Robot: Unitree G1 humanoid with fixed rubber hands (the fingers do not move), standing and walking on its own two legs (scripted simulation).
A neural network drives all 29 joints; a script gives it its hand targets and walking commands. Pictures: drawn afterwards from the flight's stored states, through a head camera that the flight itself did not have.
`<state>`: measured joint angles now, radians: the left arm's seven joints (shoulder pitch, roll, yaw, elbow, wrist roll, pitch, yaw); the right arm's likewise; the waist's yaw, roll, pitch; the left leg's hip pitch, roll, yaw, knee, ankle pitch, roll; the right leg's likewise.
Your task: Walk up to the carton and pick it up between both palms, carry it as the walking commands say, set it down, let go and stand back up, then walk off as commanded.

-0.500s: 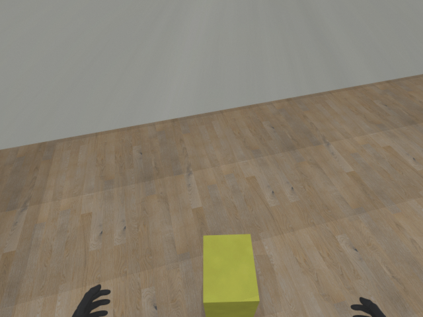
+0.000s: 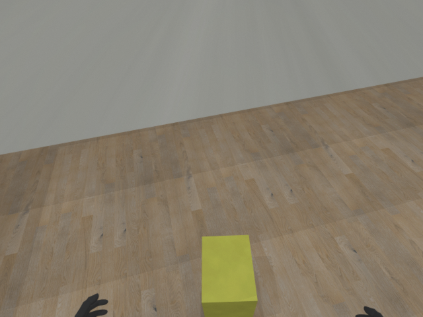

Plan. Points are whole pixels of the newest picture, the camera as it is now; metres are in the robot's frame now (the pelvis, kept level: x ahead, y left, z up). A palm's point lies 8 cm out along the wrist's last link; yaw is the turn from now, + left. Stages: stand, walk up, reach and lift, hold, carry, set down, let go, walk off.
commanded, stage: stand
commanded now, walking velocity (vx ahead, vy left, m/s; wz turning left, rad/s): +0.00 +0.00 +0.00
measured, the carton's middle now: (227, 279) +0.43 -0.04 -0.64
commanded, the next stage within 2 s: walk off in 0.32 s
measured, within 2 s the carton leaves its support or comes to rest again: rests again in 1.66 s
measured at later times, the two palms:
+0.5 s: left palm out of the picture +0.12 +0.27 -0.08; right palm out of the picture +0.07 -0.31 -0.10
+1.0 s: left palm (178, 244) +0.33 +0.09 -0.11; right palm out of the picture +0.08 -0.42 -0.15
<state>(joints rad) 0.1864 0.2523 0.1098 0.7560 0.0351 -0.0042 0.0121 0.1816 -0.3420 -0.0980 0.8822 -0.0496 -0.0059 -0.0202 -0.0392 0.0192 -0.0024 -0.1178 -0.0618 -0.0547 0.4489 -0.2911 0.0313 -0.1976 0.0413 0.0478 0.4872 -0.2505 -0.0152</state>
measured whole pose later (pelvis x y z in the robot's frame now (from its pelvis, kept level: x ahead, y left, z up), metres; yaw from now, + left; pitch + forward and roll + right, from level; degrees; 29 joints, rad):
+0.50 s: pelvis -0.01 +0.00 +0.00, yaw +0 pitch -2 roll +0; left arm 0.19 0.26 0.11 0.81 0.03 -0.01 0.01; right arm 0.18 -0.35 -0.10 0.95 -0.05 -0.01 -0.02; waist -0.04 0.02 0.00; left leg -0.12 -0.06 -0.05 0.41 -0.26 0.03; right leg -0.19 0.04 0.05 0.44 -0.21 -0.02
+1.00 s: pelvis +0.12 -0.13 -0.03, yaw -16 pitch +0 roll +1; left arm 0.16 0.27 0.11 0.75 0.03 0.02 -0.04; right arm 0.24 -0.32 -0.10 0.99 -0.05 -0.05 0.00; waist -0.04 0.00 -0.01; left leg 0.17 0.16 0.20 0.36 -0.48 -0.14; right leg -0.67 -0.13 -0.03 0.92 -0.28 -0.02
